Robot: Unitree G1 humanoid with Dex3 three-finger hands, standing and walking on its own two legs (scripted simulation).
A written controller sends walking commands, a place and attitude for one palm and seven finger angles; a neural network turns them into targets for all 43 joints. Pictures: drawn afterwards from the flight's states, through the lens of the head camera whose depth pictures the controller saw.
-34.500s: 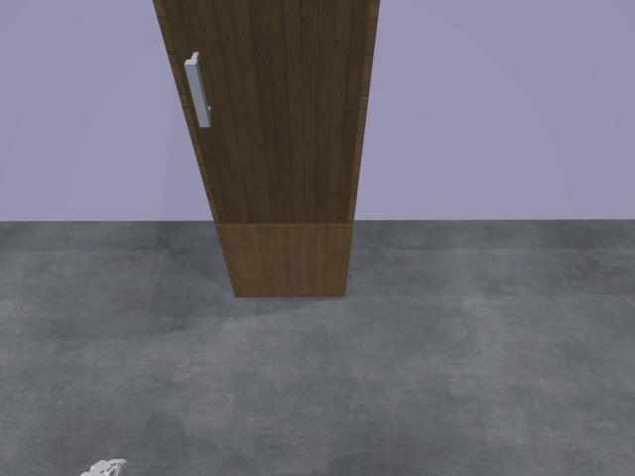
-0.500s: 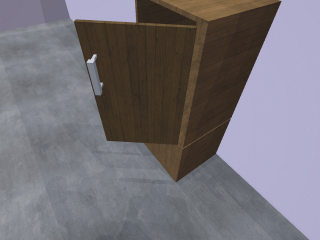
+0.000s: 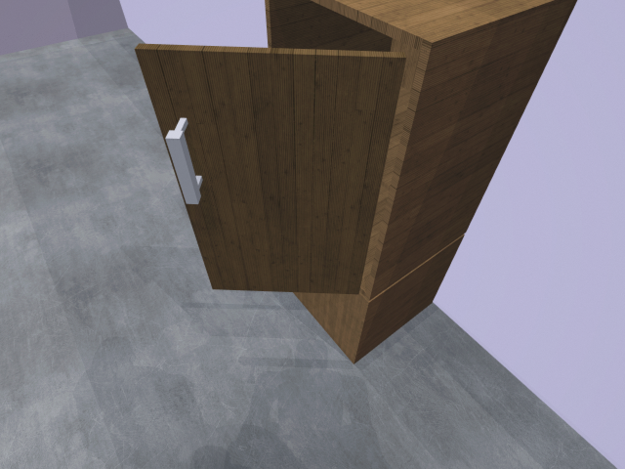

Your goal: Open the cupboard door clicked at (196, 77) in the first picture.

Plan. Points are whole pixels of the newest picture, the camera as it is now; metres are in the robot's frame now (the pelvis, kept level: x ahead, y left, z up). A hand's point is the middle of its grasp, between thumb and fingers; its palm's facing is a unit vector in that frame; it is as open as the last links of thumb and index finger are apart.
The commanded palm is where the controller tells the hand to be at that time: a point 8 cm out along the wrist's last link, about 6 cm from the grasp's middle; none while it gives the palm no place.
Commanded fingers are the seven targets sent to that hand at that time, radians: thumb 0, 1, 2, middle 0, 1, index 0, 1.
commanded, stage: come to a stop and stand still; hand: left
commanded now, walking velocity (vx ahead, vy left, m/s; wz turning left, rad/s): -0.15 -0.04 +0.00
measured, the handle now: (188, 162) +0.54 +0.25 +0.09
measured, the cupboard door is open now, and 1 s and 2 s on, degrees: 51 51 51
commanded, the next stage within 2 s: look again from close up in 0.82 s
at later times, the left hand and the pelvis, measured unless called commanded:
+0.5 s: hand out of the picture +0.00 +0.17 -0.17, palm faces +0.01 -0.98 -0.22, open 7.3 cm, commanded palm none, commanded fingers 0.00 0.90 0.90 -0.20 -0.30 -0.20 -0.30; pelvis -0.04 -0.01 +0.00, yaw +0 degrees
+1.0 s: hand out of the picture -0.08 +0.13 -0.17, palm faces +0.05 -0.99 -0.14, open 7.4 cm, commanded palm none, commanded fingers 0.00 0.90 0.90 -0.20 -0.30 -0.20 -0.30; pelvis -0.05 -0.02 +0.00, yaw +1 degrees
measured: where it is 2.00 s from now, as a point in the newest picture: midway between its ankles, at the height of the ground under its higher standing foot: outside the picture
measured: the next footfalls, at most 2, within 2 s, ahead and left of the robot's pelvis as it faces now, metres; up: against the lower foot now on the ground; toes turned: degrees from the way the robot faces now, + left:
none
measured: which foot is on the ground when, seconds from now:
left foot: down 0.00-1.00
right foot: down 0.00-1.00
